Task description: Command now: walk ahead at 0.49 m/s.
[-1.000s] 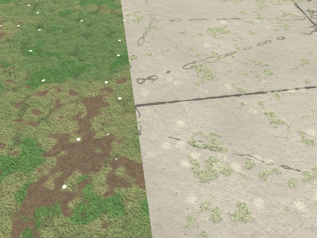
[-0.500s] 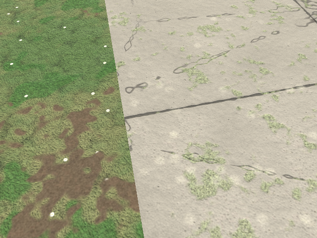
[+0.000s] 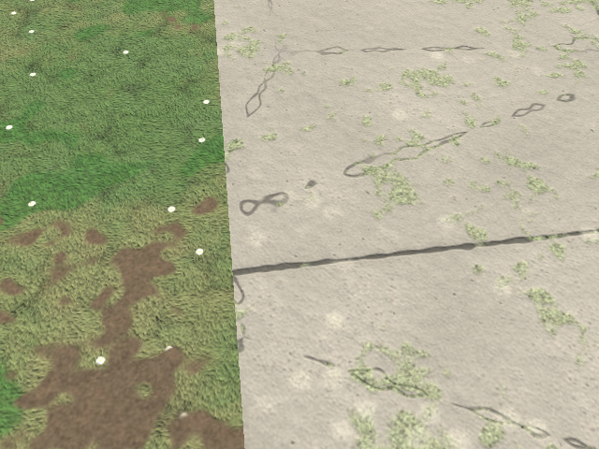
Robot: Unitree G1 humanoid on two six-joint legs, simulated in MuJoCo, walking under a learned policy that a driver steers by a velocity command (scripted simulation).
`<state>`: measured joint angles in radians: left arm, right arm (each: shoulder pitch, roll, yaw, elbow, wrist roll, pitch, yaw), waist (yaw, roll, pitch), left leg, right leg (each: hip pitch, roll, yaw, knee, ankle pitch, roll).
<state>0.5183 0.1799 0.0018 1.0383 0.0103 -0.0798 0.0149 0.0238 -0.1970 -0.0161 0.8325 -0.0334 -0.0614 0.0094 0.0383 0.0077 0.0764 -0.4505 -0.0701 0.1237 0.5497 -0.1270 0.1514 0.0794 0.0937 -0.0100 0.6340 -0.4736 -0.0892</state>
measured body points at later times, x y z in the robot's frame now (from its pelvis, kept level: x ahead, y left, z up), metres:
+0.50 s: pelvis +0.27 -0.03 +0.02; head +0.30 -0.03 +0.47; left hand +0.48 +0.18 -0.09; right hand +0.16 -0.25 -0.12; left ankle +0.11 +0.05 -0.71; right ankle +0.42 -0.13 -0.70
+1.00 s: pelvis +0.53 -0.05 +0.02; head +0.56 -0.04 +0.47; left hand +0.43 +0.17 -0.12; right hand +0.72 -0.24 -0.11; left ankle +0.68 +0.08 -0.67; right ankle +0.42 -0.12 -0.71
